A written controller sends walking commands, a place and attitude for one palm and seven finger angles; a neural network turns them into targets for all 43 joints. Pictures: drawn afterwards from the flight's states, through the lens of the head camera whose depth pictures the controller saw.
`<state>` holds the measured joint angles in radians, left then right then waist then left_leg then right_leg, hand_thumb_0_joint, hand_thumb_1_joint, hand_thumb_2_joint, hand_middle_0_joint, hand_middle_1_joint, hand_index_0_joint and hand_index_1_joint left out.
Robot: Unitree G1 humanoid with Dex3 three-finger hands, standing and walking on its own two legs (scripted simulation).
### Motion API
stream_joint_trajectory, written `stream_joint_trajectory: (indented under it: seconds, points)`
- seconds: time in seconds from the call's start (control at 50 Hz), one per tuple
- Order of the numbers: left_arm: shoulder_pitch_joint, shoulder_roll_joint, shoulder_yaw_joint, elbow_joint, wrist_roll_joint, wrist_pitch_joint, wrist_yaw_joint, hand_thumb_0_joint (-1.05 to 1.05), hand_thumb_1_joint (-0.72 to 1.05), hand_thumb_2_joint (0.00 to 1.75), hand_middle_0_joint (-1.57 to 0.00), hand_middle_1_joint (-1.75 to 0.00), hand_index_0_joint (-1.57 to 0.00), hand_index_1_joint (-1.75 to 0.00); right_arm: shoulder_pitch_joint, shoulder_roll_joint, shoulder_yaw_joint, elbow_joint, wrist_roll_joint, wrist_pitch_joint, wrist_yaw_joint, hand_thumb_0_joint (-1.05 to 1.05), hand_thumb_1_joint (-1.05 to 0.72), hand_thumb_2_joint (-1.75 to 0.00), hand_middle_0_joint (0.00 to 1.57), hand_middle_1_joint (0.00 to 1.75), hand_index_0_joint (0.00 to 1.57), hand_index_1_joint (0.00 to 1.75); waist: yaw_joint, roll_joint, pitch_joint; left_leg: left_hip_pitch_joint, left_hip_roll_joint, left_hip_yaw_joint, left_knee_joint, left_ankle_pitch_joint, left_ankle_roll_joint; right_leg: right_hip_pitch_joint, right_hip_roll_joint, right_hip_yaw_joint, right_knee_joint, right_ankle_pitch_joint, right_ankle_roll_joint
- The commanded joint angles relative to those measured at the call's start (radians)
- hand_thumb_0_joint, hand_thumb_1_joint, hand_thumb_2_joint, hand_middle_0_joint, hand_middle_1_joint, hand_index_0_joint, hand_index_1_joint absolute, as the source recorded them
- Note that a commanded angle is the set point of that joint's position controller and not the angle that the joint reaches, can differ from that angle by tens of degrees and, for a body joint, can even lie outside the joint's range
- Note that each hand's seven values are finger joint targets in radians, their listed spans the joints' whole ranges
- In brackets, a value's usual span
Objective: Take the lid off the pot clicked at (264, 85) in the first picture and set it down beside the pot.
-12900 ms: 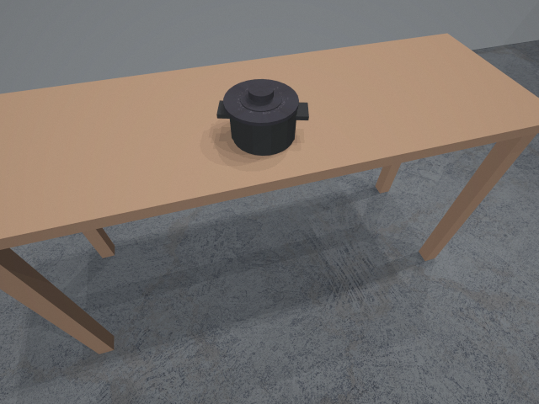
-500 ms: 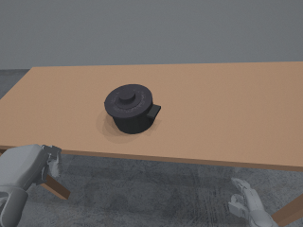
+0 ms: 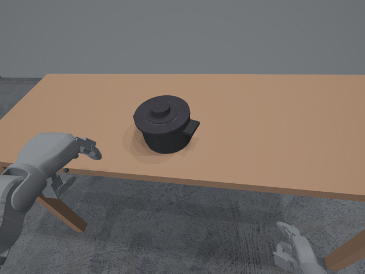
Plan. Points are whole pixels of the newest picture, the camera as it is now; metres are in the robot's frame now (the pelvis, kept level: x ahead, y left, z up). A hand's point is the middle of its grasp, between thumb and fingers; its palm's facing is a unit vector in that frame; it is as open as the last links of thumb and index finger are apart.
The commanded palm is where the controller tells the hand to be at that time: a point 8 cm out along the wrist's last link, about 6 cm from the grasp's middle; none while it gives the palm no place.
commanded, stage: reach forward and open the fingers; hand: left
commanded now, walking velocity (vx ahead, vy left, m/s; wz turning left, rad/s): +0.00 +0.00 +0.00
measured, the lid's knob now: (160, 108) +0.51 +0.13 +0.08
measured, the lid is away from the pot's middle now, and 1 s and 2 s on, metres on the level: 0.01 0.01 0.01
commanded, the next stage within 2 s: move the open hand above the knob in 0.28 s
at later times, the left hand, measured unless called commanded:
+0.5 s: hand (74, 146) +0.30 +0.26 +0.15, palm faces -0.14 +0.00 -0.99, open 10.3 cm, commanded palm +0.28 +0.26 +0.22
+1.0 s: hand (105, 134) +0.35 +0.22 +0.14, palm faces -0.20 -0.07 -0.98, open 10.3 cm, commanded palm +0.34 +0.22 +0.22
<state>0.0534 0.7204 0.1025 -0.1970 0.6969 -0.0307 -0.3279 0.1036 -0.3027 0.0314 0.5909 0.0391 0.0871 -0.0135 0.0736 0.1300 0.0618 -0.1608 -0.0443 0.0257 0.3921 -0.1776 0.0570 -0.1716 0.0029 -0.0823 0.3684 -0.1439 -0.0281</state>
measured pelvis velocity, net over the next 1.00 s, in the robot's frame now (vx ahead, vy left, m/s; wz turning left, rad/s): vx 0.02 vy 0.02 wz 0.02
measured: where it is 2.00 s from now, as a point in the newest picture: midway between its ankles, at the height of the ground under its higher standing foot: outside the picture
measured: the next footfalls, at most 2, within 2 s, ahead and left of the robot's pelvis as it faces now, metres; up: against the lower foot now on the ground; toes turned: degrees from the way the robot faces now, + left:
none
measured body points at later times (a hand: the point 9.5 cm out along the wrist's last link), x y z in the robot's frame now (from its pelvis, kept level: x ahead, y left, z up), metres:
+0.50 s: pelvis +0.00 +0.03 +0.00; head +0.00 -0.01 +0.45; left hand +0.31 +0.26 +0.21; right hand +0.23 -0.17 -0.10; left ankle +0.03 +0.08 -0.74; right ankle +0.04 -0.10 -0.74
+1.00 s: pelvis +0.02 +0.02 +0.00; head +0.04 -0.02 +0.44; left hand +0.36 +0.22 +0.19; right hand +0.24 -0.18 -0.11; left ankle +0.03 +0.08 -0.74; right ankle +0.04 -0.10 -0.74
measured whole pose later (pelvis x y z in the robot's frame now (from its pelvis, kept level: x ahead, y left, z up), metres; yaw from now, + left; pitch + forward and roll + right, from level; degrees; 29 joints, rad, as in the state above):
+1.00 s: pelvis +0.02 +0.02 +0.00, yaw +1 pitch +0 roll +0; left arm -0.37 0.56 -0.18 -0.05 0.79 0.22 -0.42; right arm 0.07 -0.29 0.06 0.58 0.06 0.15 0.06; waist 0.06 0.13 0.02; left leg -0.21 -0.09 0.02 0.41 -0.20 0.09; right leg -0.23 -0.04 -0.08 0.42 -0.19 0.01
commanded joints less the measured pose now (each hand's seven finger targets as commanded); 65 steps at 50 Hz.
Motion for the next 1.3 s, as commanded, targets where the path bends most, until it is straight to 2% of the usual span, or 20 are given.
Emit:
stream_joint_trajectory:
  seconds: [0.0, 0.04, 0.1, 0.16, 0.28, 0.32, 0.4, 0.44, 0.5, 0.58, 0.64, 0.7, 0.8, 0.88, 0.96, 1.0, 1.08, 1.18, 1.24, 1.28]
  points:
    - [-0.299, 0.189, 0.113, -0.147, -0.008, 0.026, 0.039, 0.00, -0.33, 1.45, -0.82, -0.08, -0.82, -0.08, -0.186, -0.092, -0.040, -0.177, 0.015, -0.052, 0.010, 0.00, -0.90, -0.90, 0.20, 0.30, 0.20, 0.30, -0.006, -0.053, -0.222, 0.033, 0.021, -0.087, -0.066, 0.053, 0.001, 0.036, -0.036, 0.089, -0.069, -0.055, -0.002]
    - [-0.313, 0.176, 0.084, -0.153, -0.001, 0.038, 0.034, 0.00, -0.33, 1.44, -0.82, -0.08, -0.82, -0.08, -0.195, -0.090, -0.042, -0.180, 0.014, -0.053, 0.010, 0.00, -0.90, -0.90, 0.20, 0.30, 0.20, 0.30, -0.005, -0.064, -0.222, 0.031, 0.025, -0.092, -0.074, 0.036, -0.001, 0.039, -0.035, 0.087, -0.066, -0.065, 0.000]
    - [-0.437, 0.296, 0.150, -0.197, 0.052, 0.043, 0.039, 0.00, -0.33, 1.45, -0.82, -0.08, -0.82, -0.08, -0.195, -0.087, -0.031, -0.174, 0.007, -0.062, 0.006, 0.00, -0.90, -0.90, 0.20, 0.30, 0.20, 0.30, 0.007, -0.034, -0.322, 0.046, 0.027, -0.114, -0.085, 0.036, 0.001, 0.085, -0.035, 0.091, -0.036, -0.075, -0.008]
    - [-0.494, 0.327, 0.184, -0.092, 0.068, 0.056, 0.049, 0.00, -0.33, 1.45, -0.82, -0.08, -0.82, -0.08, -0.197, -0.083, -0.025, -0.150, 0.007, -0.052, -0.006, 0.00, -0.90, -0.90, 0.20, 0.30, 0.20, 0.30, 0.013, -0.048, -0.244, 0.024, 0.039, -0.128, -0.099, 0.016, -0.008, 0.051, -0.033, 0.083, -0.041, -0.098, -0.016]
    - [-0.425, 0.096, 0.005, -0.016, 0.014, 0.118, 0.004, 0.00, -0.34, 1.46, -0.82, -0.08, -0.82, -0.08, -0.226, -0.084, -0.030, -0.190, 0.030, -0.050, 0.020, 0.00, -0.90, -0.90, 0.20, 0.30, 0.20, 0.30, -0.008, -0.063, -0.201, 0.030, 0.037, -0.130, -0.090, -0.004, -0.014, -0.001, -0.018, 0.068, -0.017, -0.073, -0.019]
    - [-0.519, 0.092, -0.051, -0.077, 0.035, 0.124, -0.026, 0.00, -0.34, 1.47, -0.82, -0.08, -0.82, -0.08, -0.235, -0.077, -0.026, -0.189, 0.025, -0.038, 0.020, 0.00, -0.90, -0.90, 0.20, 0.30, 0.20, 0.30, -0.010, -0.065, -0.230, 0.032, 0.048, -0.144, -0.119, -0.042, -0.016, 0.005, -0.022, 0.056, -0.009, -0.077, -0.008]
    - [-0.716, 0.298, 0.087, -0.160, 0.091, 0.128, -0.009, 0.00, -0.34, 1.48, -0.82, -0.08, -0.82, -0.08, -0.211, -0.084, -0.015, -0.169, 0.011, -0.048, 0.012, 0.00, -0.90, -0.90, 0.20, 0.30, 0.20, 0.30, -0.001, -0.021, -0.371, 0.083, 0.053, -0.186, -0.116, 0.034, -0.020, 0.062, -0.018, 0.061, 0.018, -0.041, -0.017]
    - [-0.741, 0.293, 0.089, -0.027, 0.097, 0.152, -0.008, 0.00, -0.34, 1.48, -0.82, -0.08, -0.82, -0.08, -0.205, -0.086, -0.014, -0.141, 0.009, -0.039, 0.001, 0.00, -0.90, -0.90, 0.20, 0.30, 0.20, 0.30, -0.004, -0.057, -0.281, 0.044, 0.047, -0.168, -0.107, 0.050, -0.026, 0.037, -0.020, 0.060, -0.003, -0.052, -0.022]
    - [-0.730, 0.233, 0.047, 0.033, 0.091, 0.187, -0.026, 0.00, -0.34, 1.48, -0.82, -0.08, -0.82, -0.08, -0.199, -0.090, -0.014, -0.143, 0.016, -0.021, 0.019, 0.00, -0.90, -0.90, 0.20, 0.30, 0.20, 0.30, -0.006, -0.064, -0.284, 0.048, 0.043, -0.156, -0.100, 0.125, -0.031, 0.034, -0.016, 0.051, 0.005, 0.003, -0.030]
    - [-0.492, -0.038, -0.154, -0.103, 0.036, 0.187, -0.070, 0.00, -0.34, 1.48, -0.82, -0.08, -0.82, -0.08, -0.232, -0.070, -0.028, -0.207, 0.024, -0.046, 0.065, 0.00, -0.90, -0.90, 0.20, 0.30, 0.20, 0.30, -0.017, -0.055, -0.340, 0.141, 0.041, -0.154, -0.020, 0.290, -0.029, 0.009, -0.015, 0.053, 0.026, 0.080, -0.018]
    - [-0.662, 0.108, -0.075, -0.121, 0.082, 0.188, -0.066, 0.00, -0.34, 1.48, -0.82, -0.08, -0.82, -0.08, -0.204, -0.084, -0.025, -0.175, 0.015, -0.014, 0.061, 0.00, -0.90, -0.90, 0.20, 0.30, 0.20, 0.30, -0.021, -0.120, -0.311, 0.084, 0.049, -0.153, -0.056, 0.201, -0.031, 0.023, -0.012, 0.039, 0.012, 0.057, -0.013]
    - [-0.954, 0.329, 0.070, -0.099, 0.153, 0.205, -0.021, 0.00, -0.34, 1.48, -0.82, -0.08, -0.82, -0.08, -0.196, -0.089, -0.006, -0.146, 0.011, -0.008, 0.036, 0.00, -0.90, -0.90, 0.20, 0.30, 0.20, 0.30, -0.012, -0.043, -0.375, 0.061, 0.038, -0.158, -0.077, 0.186, -0.032, 0.079, -0.010, 0.052, 0.027, 0.040, -0.033]
    - [-0.792, 0.104, -0.071, -0.011, 0.088, 0.237, -0.020, 0.00, -0.34, 1.48, -0.82, -0.08, -0.82, -0.08, -0.184, -0.068, -0.011, -0.156, 0.015, -0.022, 0.057, 0.00, -0.90, -0.90, 0.20, 0.30, 0.20, 0.30, -0.002, -0.014, -0.451, 0.137, 0.026, -0.158, -0.030, 0.392, -0.053, 0.076, -0.016, 0.051, 0.050, 0.150, -0.033]
    - [-0.523, -0.081, -0.200, 0.041, 0.055, 0.235, -0.064, 0.00, -0.34, 1.48, -0.82, -0.08, -0.82, -0.08, -0.207, -0.076, -0.021, -0.191, 0.036, -0.011, 0.092, 0.00, -0.90, -0.90, 0.20, 0.30, 0.20, 0.30, -0.039, -0.146, -0.317, 0.078, 0.030, -0.110, 0.009, 0.293, -0.026, 0.005, -0.007, 0.044, 0.039, 0.148, -0.016]
    - [-0.951, 0.158, -0.084, -0.052, 0.132, 0.235, -0.033, 0.00, -0.34, 1.48, -0.82, -0.08, -0.82, -0.08, -0.200, -0.089, -0.018, -0.164, 0.027, 0.020, 0.055, 0.00, -0.90, -0.90, 0.20, 0.30, 0.20, 0.30, -0.042, -0.130, -0.310, 0.029, 0.028, -0.121, -0.044, 0.146, -0.018, 0.028, -0.013, 0.051, 0.023, 0.058, -0.020]
    - [-1.079, 0.320, 0.034, -0.097, 0.164, 0.234, -0.008, 0.00, -0.34, 1.48, -0.82, -0.08, -0.82, -0.08, -0.191, -0.080, -0.006, -0.153, 0.015, -0.002, 0.041, 0.00, -0.90, -0.90, 0.20, 0.30, 0.20, 0.30, -0.012, -0.033, -0.480, 0.077, 0.011, -0.131, -0.033, 0.244, -0.016, 0.132, -0.018, 0.075, 0.049, 0.118, -0.034]
    - [-0.870, 0.170, -0.007, 0.105, 0.104, 0.245, 0.007, 0.00, -0.34, 1.48, -0.82, -0.08, -0.82, -0.08, -0.176, -0.069, -0.012, -0.151, 0.026, -0.016, 0.051, 0.00, -0.90, -0.90, 0.20, 0.30, 0.20, 0.30, -0.008, -0.032, -0.457, 0.091, 0.004, -0.122, 0.003, 0.347, -0.026, 0.113, -0.010, 0.082, 0.056, 0.206, -0.038]
    - [-0.667, -0.189, -0.307, 0.178, 0.062, 0.274, -0.054, 0.00, -0.34, 1.48, -0.82, -0.08, -0.82, -0.08, -0.213, -0.073, -0.025, -0.195, 0.053, 0.017, 0.088, 0.00, -0.90, -0.90, 0.20, 0.30, 0.20, 0.30, -0.060, -0.187, -0.276, 0.013, 0.013, -0.076, 0.012, 0.189, -0.011, -0.014, -0.016, 0.051, 0.037, 0.141, -0.016]
    - [-0.982, -0.008, -0.235, 0.044, 0.119, 0.262, -0.047, 0.00, -0.34, 1.48, -0.82, -0.08, -0.82, -0.08, -0.199, -0.082, -0.024, -0.182, 0.045, 0.040, 0.067, 0.00, -0.90, -0.90, 0.20, 0.30, 0.20, 0.30, -0.069, -0.178, -0.340, 0.015, 0.011, -0.085, -0.016, 0.138, -0.004, 0.021, -0.022, 0.054, 0.028, 0.093, -0.012]
    - [-1.190, 0.241, -0.050, -0.027, 0.154, 0.258, -0.010, 0.00, -0.34, 1.48, -0.82, -0.08, -0.82, -0.08, -0.211, -0.097, -0.021, -0.158, 0.032, 0.026, 0.045, 0.00, -0.90, -0.90, 0.20, 0.30, 0.20, 0.30, -0.057, -0.078, -0.433, 0.055, 0.003, -0.104, -0.004, 0.136, 0.001, 0.082, -0.017, 0.089, 0.042, 0.098, -0.026]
